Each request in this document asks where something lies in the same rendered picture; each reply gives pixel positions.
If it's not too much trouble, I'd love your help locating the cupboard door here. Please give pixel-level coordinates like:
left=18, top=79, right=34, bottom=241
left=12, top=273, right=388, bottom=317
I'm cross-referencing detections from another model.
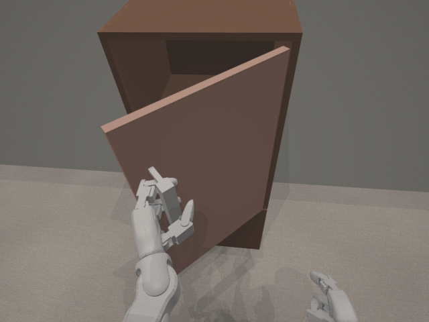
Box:
left=101, top=46, right=290, bottom=275

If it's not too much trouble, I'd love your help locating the left robot hand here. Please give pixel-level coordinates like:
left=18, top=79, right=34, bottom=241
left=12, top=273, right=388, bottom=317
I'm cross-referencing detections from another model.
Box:
left=131, top=178, right=194, bottom=260

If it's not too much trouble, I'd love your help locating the robot left forearm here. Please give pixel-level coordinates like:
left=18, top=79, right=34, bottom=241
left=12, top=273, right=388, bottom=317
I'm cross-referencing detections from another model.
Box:
left=122, top=252, right=181, bottom=322

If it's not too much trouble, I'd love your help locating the right robot hand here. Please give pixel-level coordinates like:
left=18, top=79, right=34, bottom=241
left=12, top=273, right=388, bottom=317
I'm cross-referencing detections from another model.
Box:
left=307, top=271, right=359, bottom=322

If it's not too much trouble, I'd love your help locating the handle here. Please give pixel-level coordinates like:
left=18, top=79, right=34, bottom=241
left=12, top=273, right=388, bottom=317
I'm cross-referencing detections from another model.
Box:
left=148, top=166, right=182, bottom=225

